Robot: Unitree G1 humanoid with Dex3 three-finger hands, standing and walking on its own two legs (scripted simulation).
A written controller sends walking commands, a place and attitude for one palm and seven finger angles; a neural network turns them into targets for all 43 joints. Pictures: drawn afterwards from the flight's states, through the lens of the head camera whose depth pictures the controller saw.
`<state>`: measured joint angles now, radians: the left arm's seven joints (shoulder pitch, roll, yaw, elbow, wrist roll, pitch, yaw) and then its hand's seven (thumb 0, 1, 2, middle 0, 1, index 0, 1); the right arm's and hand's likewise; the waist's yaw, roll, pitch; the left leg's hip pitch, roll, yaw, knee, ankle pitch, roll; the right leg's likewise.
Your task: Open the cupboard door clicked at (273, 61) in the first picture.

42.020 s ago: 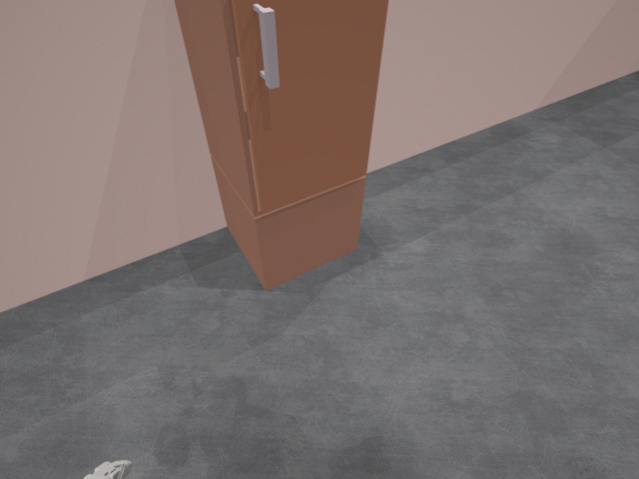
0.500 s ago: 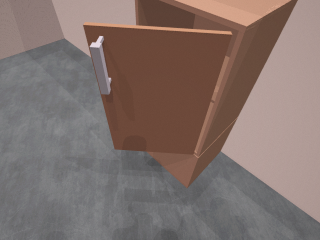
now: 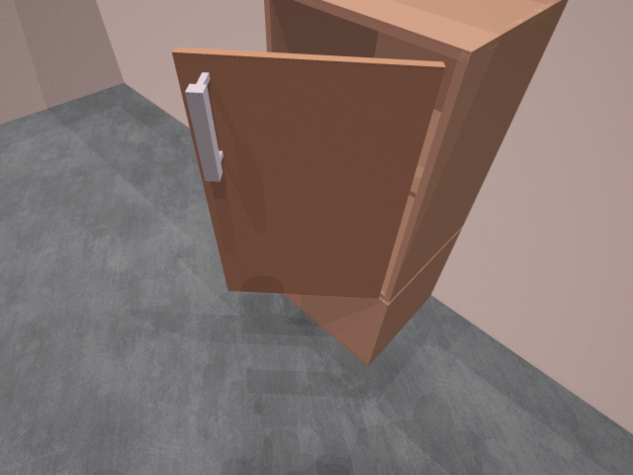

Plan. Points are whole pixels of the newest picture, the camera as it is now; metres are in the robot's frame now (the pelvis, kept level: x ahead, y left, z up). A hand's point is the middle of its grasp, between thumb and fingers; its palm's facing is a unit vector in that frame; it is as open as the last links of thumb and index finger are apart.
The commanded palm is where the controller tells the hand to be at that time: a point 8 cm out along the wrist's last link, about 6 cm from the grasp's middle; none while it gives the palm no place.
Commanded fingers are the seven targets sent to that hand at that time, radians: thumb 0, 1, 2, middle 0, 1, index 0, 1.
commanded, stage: come to a stop and stand still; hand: left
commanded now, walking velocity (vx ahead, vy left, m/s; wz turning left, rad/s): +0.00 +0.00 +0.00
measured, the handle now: (209, 128) +0.56 +0.21 +0.14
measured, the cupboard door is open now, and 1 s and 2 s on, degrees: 41 41 41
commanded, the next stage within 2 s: look again from close up in 0.50 s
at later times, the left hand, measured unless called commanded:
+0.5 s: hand out of the picture -0.06 +0.15 -0.18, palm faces +0.06 -0.99 -0.13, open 7.4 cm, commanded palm none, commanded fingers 0.00 0.90 0.90 -0.20 -0.30 -0.20 -0.30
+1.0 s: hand out of the picture +0.01 +0.19 -0.17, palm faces +0.05 -0.98 -0.21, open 7.4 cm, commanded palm none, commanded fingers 0.00 0.90 0.90 -0.20 -0.30 -0.20 -0.30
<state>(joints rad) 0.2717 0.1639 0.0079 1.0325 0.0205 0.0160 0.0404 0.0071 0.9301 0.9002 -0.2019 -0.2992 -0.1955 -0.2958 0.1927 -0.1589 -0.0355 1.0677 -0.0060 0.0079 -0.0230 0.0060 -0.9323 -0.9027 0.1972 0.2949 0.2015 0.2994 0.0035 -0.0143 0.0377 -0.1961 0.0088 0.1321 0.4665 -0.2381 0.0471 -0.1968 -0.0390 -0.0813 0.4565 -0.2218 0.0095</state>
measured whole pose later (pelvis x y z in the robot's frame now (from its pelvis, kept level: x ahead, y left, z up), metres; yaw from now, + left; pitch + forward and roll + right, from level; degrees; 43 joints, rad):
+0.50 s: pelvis -0.01 +0.01 +0.00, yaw +1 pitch -2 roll +0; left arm 0.38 0.11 0.00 1.12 0.02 0.00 0.04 0.00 0.91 0.90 -0.20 -0.30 -0.19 -0.30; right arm 0.34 -0.10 -0.01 1.16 -0.01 0.00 -0.02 0.01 -0.91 -0.90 0.20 0.29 0.20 0.30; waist 0.00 -0.02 0.03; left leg -0.21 -0.01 0.13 0.41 -0.18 0.06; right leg -0.20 -0.06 -0.09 0.40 -0.17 0.02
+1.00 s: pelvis +0.01 +0.02 +0.00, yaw +1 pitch -1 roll +0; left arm 0.33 0.13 -0.01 1.08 0.02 -0.03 0.04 0.00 0.91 0.90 -0.20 -0.30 -0.19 -0.30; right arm 0.31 -0.18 0.00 1.05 -0.01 -0.03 -0.02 0.02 -0.93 -0.90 0.20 0.29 0.20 0.30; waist 0.00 0.03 -0.02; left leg -0.20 -0.04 0.13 0.45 -0.24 0.08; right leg -0.22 -0.09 -0.08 0.50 -0.25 0.03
